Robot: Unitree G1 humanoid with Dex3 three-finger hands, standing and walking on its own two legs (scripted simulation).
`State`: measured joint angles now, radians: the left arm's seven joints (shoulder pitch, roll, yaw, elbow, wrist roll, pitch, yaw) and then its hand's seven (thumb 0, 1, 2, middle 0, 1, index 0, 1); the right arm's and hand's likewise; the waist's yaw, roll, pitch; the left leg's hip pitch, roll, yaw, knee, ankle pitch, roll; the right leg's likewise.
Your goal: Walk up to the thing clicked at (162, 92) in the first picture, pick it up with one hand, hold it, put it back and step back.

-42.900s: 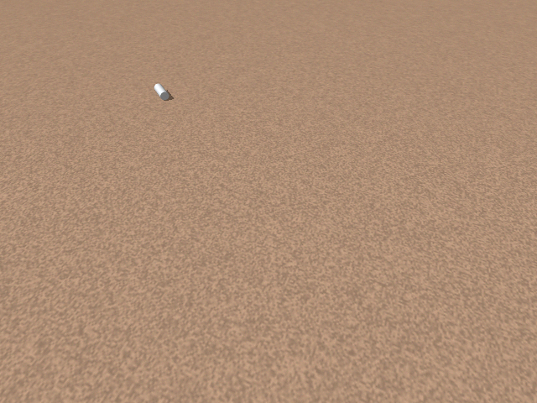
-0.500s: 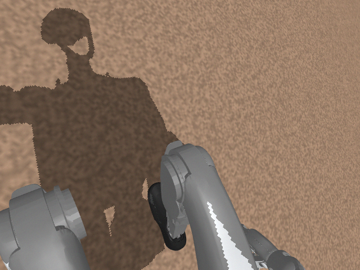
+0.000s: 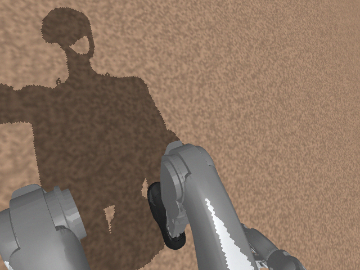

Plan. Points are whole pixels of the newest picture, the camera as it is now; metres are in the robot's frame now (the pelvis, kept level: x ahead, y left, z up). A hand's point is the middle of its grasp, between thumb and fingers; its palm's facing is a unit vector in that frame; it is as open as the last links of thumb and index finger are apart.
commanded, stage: open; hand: left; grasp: from above
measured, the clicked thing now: out of the picture +0.44 +0.39 -0.27
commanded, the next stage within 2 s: withdraw in 0.18 s
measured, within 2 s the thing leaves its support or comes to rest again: neither
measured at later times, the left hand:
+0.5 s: hand out of the picture +0.44 +0.38 -0.22, palm faces -0.36 -0.15 -0.92, open 13.9 cm
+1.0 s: hand out of the picture +0.41 +0.38 -0.06, palm faces -0.50 -0.15 -0.85, open 13.5 cm
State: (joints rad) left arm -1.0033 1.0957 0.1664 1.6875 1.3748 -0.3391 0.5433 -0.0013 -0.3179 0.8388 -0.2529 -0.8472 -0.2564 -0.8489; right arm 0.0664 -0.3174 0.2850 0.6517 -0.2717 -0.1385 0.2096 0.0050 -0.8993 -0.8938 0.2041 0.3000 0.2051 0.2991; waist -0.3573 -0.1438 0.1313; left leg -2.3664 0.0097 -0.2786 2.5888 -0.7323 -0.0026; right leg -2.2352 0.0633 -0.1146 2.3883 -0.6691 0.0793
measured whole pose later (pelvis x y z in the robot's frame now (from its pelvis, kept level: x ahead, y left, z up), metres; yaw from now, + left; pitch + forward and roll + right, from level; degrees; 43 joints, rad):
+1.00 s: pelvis -0.01 -0.01 +0.07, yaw +7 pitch +33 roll -10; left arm -0.94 0.86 0.05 1.25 1.16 -0.26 0.07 0.00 -0.42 0.94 -0.17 -0.93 -0.17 -0.93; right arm 0.13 -0.32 0.09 0.63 -0.09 0.03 0.13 0.01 -0.91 -0.90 0.20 0.30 0.20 0.30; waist -0.21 0.00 -0.05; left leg -2.24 0.01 -0.16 2.31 -0.66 0.00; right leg -2.14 0.01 -0.04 2.19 -0.64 0.06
